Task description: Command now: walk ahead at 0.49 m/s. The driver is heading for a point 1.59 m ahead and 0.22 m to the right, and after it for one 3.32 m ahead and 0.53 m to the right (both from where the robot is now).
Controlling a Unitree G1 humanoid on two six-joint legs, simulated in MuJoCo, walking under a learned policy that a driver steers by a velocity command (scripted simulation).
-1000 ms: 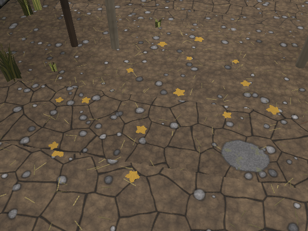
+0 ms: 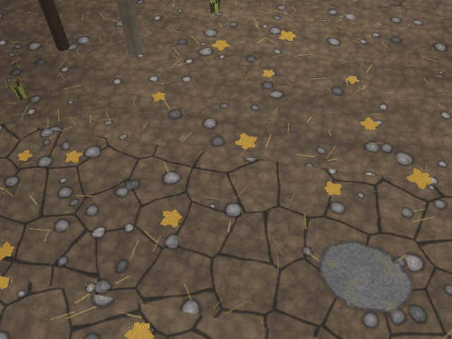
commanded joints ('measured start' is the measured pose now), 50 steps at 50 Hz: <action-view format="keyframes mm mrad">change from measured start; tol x32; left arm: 1 -43 135 22 -73 -16 -10 3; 50 25 114 6 -42 -4 -66 20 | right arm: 1 32 -37 4 -31 6 4 12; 33 402 -14 -39 40 16 -46 -29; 50 -128 -58 -41 -67 9 -12 36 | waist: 1 -46 -119 -18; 9 -131 265 -279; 33 25 -308 -160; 50 30 -89 32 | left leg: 1 255 -8 17 -170 46 24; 7 527 -90 46 -427 -110 91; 9 979 362 -689 -644 -310 279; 23 477 74 -32 -752 352 127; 31 478 68 -19 -171 534 122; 33 23 -150 -68 444 -445 62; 45 -167 0 -32 -73 153 -10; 50 208 -32 22 -341 654 36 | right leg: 1 -122 -286 174 -263 450 -137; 7 45 -238 108 79 604 -94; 9 -448 8 23 723 -240 -20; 11 -620 -74 153 790 -129 -40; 24 -215 -68 60 414 390 6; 31 121 10 -1 82 51 -38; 33 360 -414 715 -137 261 -192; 43 165 -223 242 -209 572 -137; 50 -34 -136 173 -168 164 -84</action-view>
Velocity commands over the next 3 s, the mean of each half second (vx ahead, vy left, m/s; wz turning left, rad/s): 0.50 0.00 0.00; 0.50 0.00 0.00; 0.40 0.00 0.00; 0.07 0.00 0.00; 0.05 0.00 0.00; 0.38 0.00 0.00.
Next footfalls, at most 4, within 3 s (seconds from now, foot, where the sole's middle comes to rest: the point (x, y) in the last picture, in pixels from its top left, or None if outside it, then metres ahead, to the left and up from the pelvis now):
0.16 left None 0.23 0.10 -0.77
0.62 right None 0.39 -0.07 -0.77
1.20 left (221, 257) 0.79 0.08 -0.94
1.52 right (268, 206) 1.01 -0.10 -0.94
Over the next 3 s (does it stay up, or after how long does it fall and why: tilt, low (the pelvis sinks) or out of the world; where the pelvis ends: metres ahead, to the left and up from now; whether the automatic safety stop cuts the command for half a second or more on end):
stays up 1.14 -0.05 -0.16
